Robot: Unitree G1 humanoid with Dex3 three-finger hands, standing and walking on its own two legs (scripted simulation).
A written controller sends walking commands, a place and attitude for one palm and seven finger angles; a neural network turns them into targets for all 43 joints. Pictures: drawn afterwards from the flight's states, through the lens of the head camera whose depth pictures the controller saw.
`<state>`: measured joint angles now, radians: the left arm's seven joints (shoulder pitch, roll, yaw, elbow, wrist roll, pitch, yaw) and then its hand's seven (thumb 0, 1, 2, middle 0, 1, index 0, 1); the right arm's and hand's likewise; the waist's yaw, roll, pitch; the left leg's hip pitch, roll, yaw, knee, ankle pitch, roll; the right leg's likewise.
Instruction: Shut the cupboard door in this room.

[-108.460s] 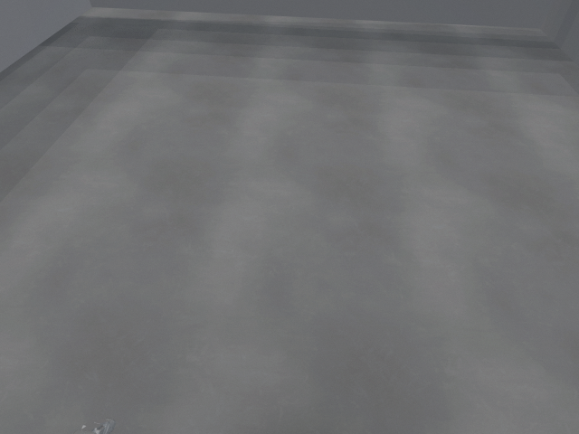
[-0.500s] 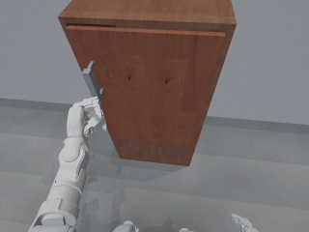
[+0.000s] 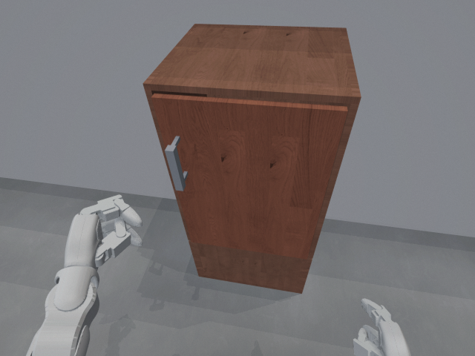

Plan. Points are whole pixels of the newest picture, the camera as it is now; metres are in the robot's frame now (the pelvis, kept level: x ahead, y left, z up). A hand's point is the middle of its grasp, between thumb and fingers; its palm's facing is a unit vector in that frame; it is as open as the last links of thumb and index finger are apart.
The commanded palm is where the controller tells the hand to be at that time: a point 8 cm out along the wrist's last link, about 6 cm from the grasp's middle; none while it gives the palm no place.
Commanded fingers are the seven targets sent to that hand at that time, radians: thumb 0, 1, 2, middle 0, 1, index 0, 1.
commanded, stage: draw the hand back to the body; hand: left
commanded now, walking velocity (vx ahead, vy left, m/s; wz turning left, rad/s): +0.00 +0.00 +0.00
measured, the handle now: (178, 163) +0.56 +0.19 -0.01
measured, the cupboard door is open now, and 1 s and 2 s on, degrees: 0 0 0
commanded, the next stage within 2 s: step back with the hand held close in 0.86 s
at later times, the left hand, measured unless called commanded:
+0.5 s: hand (27, 248) +0.21 +0.28 +0.17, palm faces +0.44 -0.80 -0.41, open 6.2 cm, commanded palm +0.16 +0.32 +0.18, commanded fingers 0.00 0.90 0.90 -0.20 -0.30 -0.20 -0.30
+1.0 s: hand (31, 258) +0.19 +0.26 +0.17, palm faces +0.45 -0.80 -0.39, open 7.4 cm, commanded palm +0.15 +0.30 +0.18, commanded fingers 0.00 0.90 0.90 -0.20 -0.30 -0.20 -0.30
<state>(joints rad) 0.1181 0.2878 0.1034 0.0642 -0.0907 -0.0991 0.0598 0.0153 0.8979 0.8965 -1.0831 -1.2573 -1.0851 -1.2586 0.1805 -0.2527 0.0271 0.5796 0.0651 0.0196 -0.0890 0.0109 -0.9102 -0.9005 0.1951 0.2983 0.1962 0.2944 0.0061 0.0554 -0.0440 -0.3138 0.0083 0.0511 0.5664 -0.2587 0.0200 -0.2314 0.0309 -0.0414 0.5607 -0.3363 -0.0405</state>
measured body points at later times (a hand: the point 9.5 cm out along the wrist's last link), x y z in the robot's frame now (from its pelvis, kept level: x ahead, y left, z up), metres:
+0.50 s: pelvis +0.02 +0.02 +0.01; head -0.01 -0.01 +0.46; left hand +0.18 +0.32 +0.19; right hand +0.21 -0.19 -0.08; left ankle +0.03 +0.11 -0.73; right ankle -0.02 -0.09 -0.73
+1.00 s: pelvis +0.01 +0.00 +0.01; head -0.02 -0.03 +0.46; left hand +0.16 +0.30 +0.19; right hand +0.20 -0.22 -0.07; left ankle +0.03 +0.11 -0.73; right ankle -0.02 -0.09 -0.73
